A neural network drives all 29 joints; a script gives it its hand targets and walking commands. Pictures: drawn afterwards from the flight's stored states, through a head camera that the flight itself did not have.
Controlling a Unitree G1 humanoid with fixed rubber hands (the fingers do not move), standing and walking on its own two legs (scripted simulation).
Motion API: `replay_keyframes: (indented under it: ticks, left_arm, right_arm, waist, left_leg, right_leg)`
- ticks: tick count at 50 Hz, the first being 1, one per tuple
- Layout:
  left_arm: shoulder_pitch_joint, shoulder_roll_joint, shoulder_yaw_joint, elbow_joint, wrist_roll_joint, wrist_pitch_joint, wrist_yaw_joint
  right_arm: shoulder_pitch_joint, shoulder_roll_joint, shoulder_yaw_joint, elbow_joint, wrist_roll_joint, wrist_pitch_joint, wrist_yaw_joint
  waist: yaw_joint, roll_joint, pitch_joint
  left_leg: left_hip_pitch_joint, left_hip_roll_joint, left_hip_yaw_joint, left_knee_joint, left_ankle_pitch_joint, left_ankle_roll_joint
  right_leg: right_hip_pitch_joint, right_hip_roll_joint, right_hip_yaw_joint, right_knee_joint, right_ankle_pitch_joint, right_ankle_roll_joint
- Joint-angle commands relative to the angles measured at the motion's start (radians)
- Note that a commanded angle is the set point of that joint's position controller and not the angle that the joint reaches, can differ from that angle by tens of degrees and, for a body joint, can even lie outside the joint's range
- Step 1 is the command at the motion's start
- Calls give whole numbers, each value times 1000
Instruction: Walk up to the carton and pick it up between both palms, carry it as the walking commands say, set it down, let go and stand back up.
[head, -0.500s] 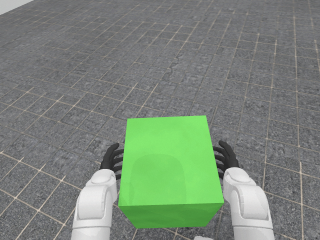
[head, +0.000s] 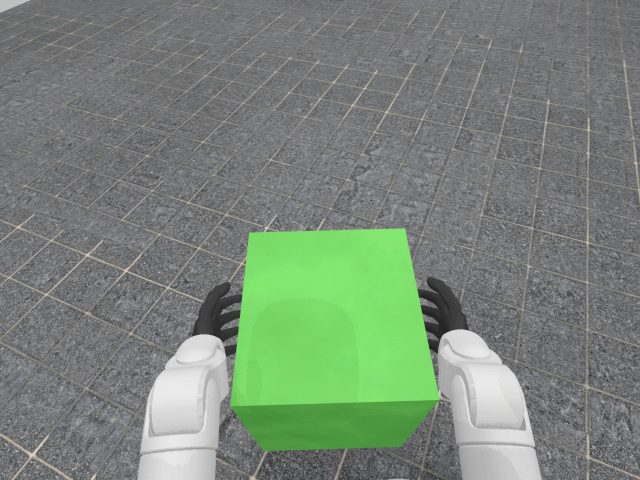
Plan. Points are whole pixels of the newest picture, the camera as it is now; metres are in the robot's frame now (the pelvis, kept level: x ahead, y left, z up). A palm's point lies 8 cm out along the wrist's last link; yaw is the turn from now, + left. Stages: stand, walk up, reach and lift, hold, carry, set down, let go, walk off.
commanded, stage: carry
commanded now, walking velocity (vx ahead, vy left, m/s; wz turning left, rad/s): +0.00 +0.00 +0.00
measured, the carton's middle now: (329, 346) +0.31 +0.00 -0.04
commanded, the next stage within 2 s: none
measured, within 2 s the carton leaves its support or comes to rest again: neither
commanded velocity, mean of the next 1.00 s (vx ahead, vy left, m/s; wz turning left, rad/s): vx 0.00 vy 0.00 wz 0.00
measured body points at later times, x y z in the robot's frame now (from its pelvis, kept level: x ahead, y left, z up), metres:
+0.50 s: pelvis +0.35 +0.02 +0.01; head +0.36 +0.04 +0.46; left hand +0.61 +0.21 +0.02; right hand +0.66 -0.08 +0.04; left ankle +0.27 +0.10 -0.69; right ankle +0.22 -0.09 -0.62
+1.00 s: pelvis +0.68 +0.06 +0.00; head +0.70 +0.07 +0.45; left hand +0.95 +0.24 +0.01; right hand +1.00 -0.05 +0.02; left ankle +0.60 +0.13 -0.69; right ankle +0.53 -0.06 -0.62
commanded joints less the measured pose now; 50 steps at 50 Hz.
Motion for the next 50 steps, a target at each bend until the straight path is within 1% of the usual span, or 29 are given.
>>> replay_keyframes:
  ticks: [1,3,4,5,6,7,10,13,16,17,18,19,21,23,27,30,31,32,33,34,35,38,42,43,44,45,46,47,50]
  left_arm:
    - [-381,-777,-560,-96,-235,-92,-216]
    - [-358,-792,-539,-104,-208,-100,-210]
    - [-353,-788,-500,-47,-175,-116,-209]
    - [-391,-775,-448,41,-126,-136,-206]
    - [-370,-816,-513,-70,-159,-137,-192]
    - [-348,-852,-585,-215,-224,-108,-178]
    - [-300,-809,-433,9,-99,-92,-173]
    - [-378,-784,-559,-115,-193,-91,-176]
    - [-463,-794,-631,-211,-267,-85,-189]
    - [-480,-784,-620,-190,-256,-90,-195]
    - [-521,-765,-620,-180,-239,-96,-200]
    - [-611,-784,-682,-269,-284,-92,-208]
    - [-671,-783,-694,-231,-313,-96,-227]
    - [-696,-820,-751,-292,-387,-96,-241]
    - [-521,-783,-635,-133,-292,-88,-232]
    - [-434,-778,-561,-29,-222,-114,-228]
    - [-416,-794,-550,-21,-211,-124,-230]
    - [-401,-795,-528,6,-195,-137,-231]
    - [-425,-793,-504,49,-174,-146,-229]
    - [-392,-835,-521,52,-152,-167,-215]
    - [-377,-888,-589,-107,-223,-147,-198]
    - [-373,-859,-464,40,-108,-143,-187]
    - [-430,-799,-562,-84,-190,-149,-188]
    - [-446,-800,-593,-132,-217,-146,-190]
    - [-484,-785,-593,-139,-210,-149,-195]
    - [-512,-790,-632,-199,-233,-145,-198]
    - [-617,-790,-650,-188,-248,-159,-213]
    - [-640,-790,-658,-179,-253,-154,-217]
    - [-644,-812,-694,-180,-304,-186,-233]
  right_arm:
    - [-497,826,659,-185,301,-57,188]
    - [-509,838,716,-193,342,-51,198]
    - [-540,828,706,-148,334,-61,204]
    - [-565,826,675,-54,300,-73,214]
    - [-637,829,766,-223,387,-57,231]
    - [-676,832,843,-406,499,-23,237]
    - [-608,800,682,-121,399,-20,242]
    - [-455,778,636,-71,347,-24,224]
    - [-351,818,587,-22,300,-19,209]
    - [-309,820,556,33,255,-29,206]
    - [-281,813,519,88,212,-47,207]
    - [-311,815,532,23,226,-53,202]
    - [-277,803,464,59,166,-84,189]
    - [-355,832,516,-61,210,-77,180]
    - [-424,806,545,-88,219,-76,178]
    - [-432,796,590,-75,229,-93,190]
    - [-452,810,624,-82,254,-95,197]
    - [-492,813,637,-71,263,-99,203]
    - [-534,828,646,-37,265,-102,212]
    - [-614,832,717,-127,314,-105,233]
    - [-692,845,811,-342,442,-77,240]
    - [-680,831,714,-133,384,-84,247]
    - [-453,800,626,-23,316,-78,229]
    - [-408,824,625,-23,311,-73,225]
    - [-376,829,594,33,275,-83,226]
    - [-361,835,587,17,272,-88,222]
    - [-358,821,550,70,225,-113,214]
    - [-321,822,501,97,186,-123,210]
    - [-347,836,520,39,180,-151,200]
  waist:
    - [-11,24,-335]
    - [29,38,-422]
    - [44,-105,-515]
    - [33,-367,-584]
    - [51,-411,-572]
    - [61,-379,-485]
    - [48,-149,-264]
    - [40,-128,-308]
    - [8,-131,-358]
    - [-27,-94,-430]
    - [-48,115,-505]
    - [-35,392,-533]
    - [-40,306,-443]
    - [-39,180,-295]
    - [-24,126,-307]
    - [-4,124,-357]
    - [28,83,-419]
    - [48,-85,-511]
    - [44,-365,-552]
    - [60,-506,-528]
    - [66,-442,-437]
    - [51,-171,-166]
    - [18,-198,-317]
    - [-16,-154,-385]
    - [-41,0,-481]
    - [-34,349,-507]
    - [-19,378,-518]
    - [-34,347,-446]
    - [-46,182,-250]
  left_leg:
    - [417,214,-289,-187,1556,69]
    - [206,183,-166,-12,1447,-21]
    - [33,107,-122,218,984,-105]
    - [-156,-43,-94,488,159,-152]
    - [-224,-50,-172,551,5,-132]
    - [-358,-35,-177,560,-42,-116]
    - [-507,10,-156,458,-114,-98]
    - [-568,47,-142,207,-71,-77]
    - [-140,-22,-11,-203,310,-84]
    - [136,-13,-17,-315,616,-67]
    - [447,180,-270,-240,1413,44]
    - [652,403,-509,-171,2240,197]
    - [632,381,-526,-192,2019,230]
    - [609,354,-497,-209,1820,176]
    - [658,292,-382,-166,1680,96]
    - [374,195,-211,-107,1671,17]
    - [245,191,-161,9,1547,-28]
    - [19,119,-114,231,1068,-107]
    - [-187,-26,-81,494,261,-152]
    - [-348,-54,-139,573,-57,-147]
    - [-465,-26,-160,539,-119,-125]
    - [-558,21,-122,338,-164,-101]
    - [-245,10,-31,-132,186,-80]
    - [-14,-14,8,-289,444,-85]
    - [297,96,-164,-273,1066,-20]
    - [550,350,-485,-221,2044,124]
    - [627,379,-521,-173,2206,199]
    - [647,363,-510,-190,2100,205]
    - [730,324,-474,-179,1915,130]
  right_leg:
    - [-37,24,-131,-479,267,-16]
    - [417,31,-137,-708,696,-35]
    - [686,-138,61,-661,1364,-143]
    - [904,-382,341,-618,2015,-292]
    - [899,-390,423,-615,2077,-385]
    - [924,-363,418,-622,1999,-394]
    - [790,-315,369,-654,1803,-306]
    - [887,-284,280,-593,1729,-223]
    - [624,-168,47,-528,1611,-124]
    - [478,-148,-25,-386,1464,-68]
    - [189,-57,-66,-181,869,26]
    - [-18,77,-72,-3,33,57]
    - [-138,49,7,13,-22,5]
    - [-303,6,9,-34,-71,5]
    - [-322,-20,-78,-249,74,-13]
    - [116,63,-181,-588,361,-17]
    - [378,35,-141,-691,631,-40]
    - [697,-128,52,-641,1318,-144]
    - [917,-350,300,-604,2035,-297]
    - [972,-390,415,-590,2163,-397]
    - [974,-367,416,-606,2081,-386]
    - [766,-297,331,-656,1821,-253]
    - [709,-209,65,-562,1634,-129]
    - [618,-178,-24,-420,1573,-80]
    - [382,-119,-63,-231,1150,11]
    - [104,43,-106,-12,290,74]
    - [76,51,-15,-7,33,25]
    - [-73,57,-32,24,-7,7]
    - [-424,19,-48,34,-113,-7]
